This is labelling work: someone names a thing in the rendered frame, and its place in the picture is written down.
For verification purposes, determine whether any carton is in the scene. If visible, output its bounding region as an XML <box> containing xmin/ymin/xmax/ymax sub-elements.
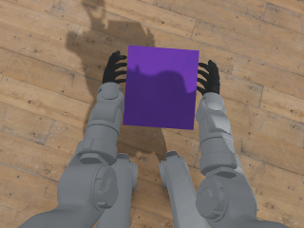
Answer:
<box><xmin>123</xmin><ymin>45</ymin><xmax>200</xmax><ymax>130</ymax></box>

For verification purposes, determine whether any robot right thigh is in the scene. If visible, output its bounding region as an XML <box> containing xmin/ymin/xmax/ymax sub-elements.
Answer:
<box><xmin>158</xmin><ymin>155</ymin><xmax>210</xmax><ymax>228</ymax></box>

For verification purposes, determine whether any left robot shin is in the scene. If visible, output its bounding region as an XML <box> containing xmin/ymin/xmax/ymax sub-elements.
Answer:
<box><xmin>111</xmin><ymin>153</ymin><xmax>131</xmax><ymax>167</ymax></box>

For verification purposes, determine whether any robot right upper arm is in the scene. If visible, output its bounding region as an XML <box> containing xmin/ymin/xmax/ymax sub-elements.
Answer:
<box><xmin>195</xmin><ymin>175</ymin><xmax>290</xmax><ymax>228</ymax></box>

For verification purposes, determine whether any robot left hand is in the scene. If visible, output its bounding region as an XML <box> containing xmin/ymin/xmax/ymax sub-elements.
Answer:
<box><xmin>102</xmin><ymin>50</ymin><xmax>127</xmax><ymax>85</ymax></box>

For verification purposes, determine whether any robot left upper arm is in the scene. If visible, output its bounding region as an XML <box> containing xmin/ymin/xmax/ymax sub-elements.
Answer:
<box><xmin>18</xmin><ymin>163</ymin><xmax>119</xmax><ymax>228</ymax></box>

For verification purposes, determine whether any robot left forearm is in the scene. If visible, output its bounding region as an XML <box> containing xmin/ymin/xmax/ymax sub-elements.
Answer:
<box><xmin>57</xmin><ymin>82</ymin><xmax>124</xmax><ymax>197</ymax></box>

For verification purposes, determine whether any robot right hand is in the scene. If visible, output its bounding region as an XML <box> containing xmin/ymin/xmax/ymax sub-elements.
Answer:
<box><xmin>197</xmin><ymin>60</ymin><xmax>220</xmax><ymax>96</ymax></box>

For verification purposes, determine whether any robot right forearm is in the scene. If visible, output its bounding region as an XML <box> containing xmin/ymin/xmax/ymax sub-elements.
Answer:
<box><xmin>195</xmin><ymin>92</ymin><xmax>251</xmax><ymax>187</ymax></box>

